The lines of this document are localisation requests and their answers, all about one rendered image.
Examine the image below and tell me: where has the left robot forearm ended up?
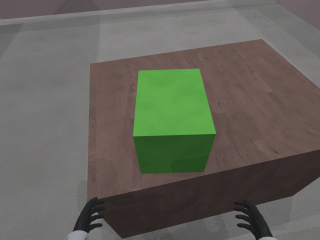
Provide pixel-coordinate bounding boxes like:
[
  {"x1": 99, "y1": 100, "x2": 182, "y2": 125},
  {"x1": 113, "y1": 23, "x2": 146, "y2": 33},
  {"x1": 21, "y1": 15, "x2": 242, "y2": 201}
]
[{"x1": 65, "y1": 230, "x2": 89, "y2": 240}]

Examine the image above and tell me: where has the right robot hand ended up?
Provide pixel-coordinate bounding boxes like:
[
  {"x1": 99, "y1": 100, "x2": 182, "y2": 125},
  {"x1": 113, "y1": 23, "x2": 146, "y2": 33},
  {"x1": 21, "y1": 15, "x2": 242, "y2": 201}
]
[{"x1": 233, "y1": 199, "x2": 273, "y2": 240}]

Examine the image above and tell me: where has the carton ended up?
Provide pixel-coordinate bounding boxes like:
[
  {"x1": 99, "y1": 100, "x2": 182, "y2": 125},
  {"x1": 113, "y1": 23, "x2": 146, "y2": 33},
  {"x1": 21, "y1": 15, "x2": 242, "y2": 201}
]
[{"x1": 133, "y1": 68, "x2": 216, "y2": 174}]

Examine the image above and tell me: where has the left robot hand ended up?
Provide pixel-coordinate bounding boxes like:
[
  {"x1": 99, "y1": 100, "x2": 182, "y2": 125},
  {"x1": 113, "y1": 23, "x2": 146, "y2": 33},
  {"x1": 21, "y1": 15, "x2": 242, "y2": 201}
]
[{"x1": 73, "y1": 197, "x2": 106, "y2": 233}]

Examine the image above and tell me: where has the pedestal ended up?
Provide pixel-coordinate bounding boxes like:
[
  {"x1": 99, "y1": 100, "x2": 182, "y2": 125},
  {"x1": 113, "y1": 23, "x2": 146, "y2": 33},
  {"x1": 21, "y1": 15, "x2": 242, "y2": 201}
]
[{"x1": 87, "y1": 39, "x2": 320, "y2": 239}]

